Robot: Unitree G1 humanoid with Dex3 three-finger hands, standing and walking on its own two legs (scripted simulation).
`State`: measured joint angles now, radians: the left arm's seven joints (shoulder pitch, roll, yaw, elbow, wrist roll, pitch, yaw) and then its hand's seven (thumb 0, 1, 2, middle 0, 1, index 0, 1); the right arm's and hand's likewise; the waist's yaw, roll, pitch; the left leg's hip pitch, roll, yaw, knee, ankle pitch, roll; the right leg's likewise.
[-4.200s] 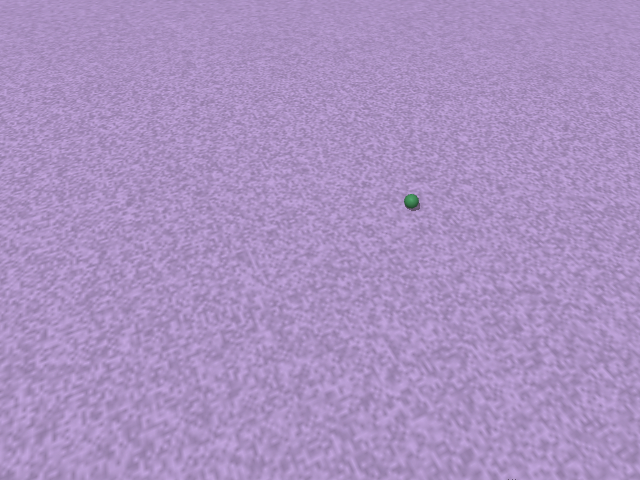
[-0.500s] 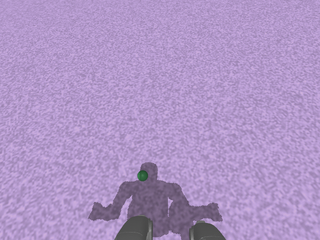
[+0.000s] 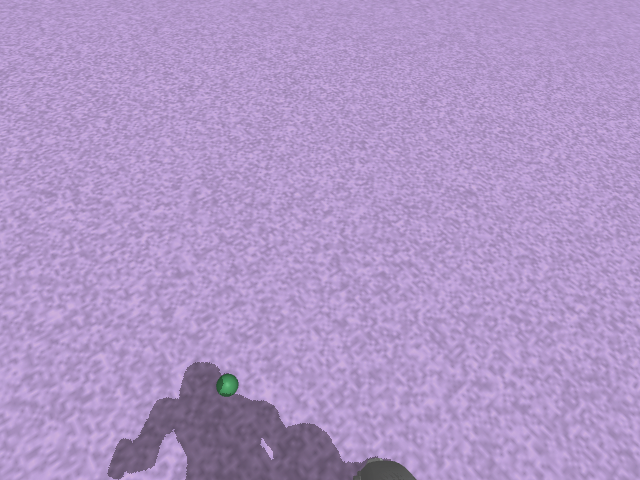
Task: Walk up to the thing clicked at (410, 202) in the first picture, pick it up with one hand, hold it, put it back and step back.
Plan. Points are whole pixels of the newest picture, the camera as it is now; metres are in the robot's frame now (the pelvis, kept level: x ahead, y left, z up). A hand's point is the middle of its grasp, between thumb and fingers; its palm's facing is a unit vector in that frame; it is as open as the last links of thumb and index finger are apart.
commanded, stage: walk up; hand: left
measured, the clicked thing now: (227, 385) +0.48 +0.23 -0.73
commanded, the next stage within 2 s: stand in 1.84 s
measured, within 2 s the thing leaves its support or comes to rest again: neither
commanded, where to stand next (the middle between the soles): +0.10 -0.02 m, yaw +1 degrees
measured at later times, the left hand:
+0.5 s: hand (147, 471) +0.17 +0.23 -0.15, palm faces -0.05 -0.93 -0.37, open 7.4 cm
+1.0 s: hand (155, 478) +0.16 +0.21 -0.13, palm faces -0.04 -0.94 -0.33, open 7.4 cm
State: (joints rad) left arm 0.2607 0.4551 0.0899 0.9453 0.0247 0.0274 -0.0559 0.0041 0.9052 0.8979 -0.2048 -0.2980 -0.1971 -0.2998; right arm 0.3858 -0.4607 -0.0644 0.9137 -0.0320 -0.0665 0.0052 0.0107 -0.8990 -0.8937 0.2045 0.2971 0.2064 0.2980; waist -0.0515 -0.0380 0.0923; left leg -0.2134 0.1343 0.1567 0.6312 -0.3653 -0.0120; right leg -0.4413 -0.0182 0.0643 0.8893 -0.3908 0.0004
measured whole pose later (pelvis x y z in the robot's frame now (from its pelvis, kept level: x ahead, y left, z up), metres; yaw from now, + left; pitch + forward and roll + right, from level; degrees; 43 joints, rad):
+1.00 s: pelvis +0.05 -0.04 +0.02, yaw -2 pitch -2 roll +0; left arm 0.02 0.33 0.02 1.17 0.00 -0.01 -0.02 0.00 0.90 0.90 -0.21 -0.30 -0.20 -0.30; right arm 0.04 -0.37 0.01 1.15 0.00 -0.01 0.02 0.01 -0.90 -0.89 0.20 0.30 0.20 0.30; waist -0.01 0.02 0.07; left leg -0.18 0.05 0.02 0.37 -0.15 -0.04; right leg -0.14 0.01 0.00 0.38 -0.20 0.00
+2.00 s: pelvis +0.07 -0.02 +0.02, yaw -1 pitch -2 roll +0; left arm 0.09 0.34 0.01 1.16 0.01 -0.01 -0.01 0.00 0.90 0.90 -0.21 -0.30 -0.20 -0.30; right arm 0.07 -0.34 -0.01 1.15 -0.01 -0.01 0.02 0.01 -0.90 -0.89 0.20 0.30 0.20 0.30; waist -0.01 0.00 0.05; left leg -0.14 0.03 0.02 0.32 -0.15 -0.02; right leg -0.10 -0.02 0.00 0.32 -0.20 0.02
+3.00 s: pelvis +0.09 -0.03 +0.02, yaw -1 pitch -1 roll +0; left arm 0.11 0.35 0.01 1.13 0.01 -0.01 0.00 0.00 0.90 0.90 -0.21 -0.30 -0.20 -0.30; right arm 0.09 -0.35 0.00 1.14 -0.01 -0.01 0.01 0.01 -0.90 -0.89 0.20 0.30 0.20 0.30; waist -0.01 0.00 0.04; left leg -0.11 0.04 0.02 0.30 -0.17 -0.03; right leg -0.06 -0.01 0.00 0.31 -0.23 0.00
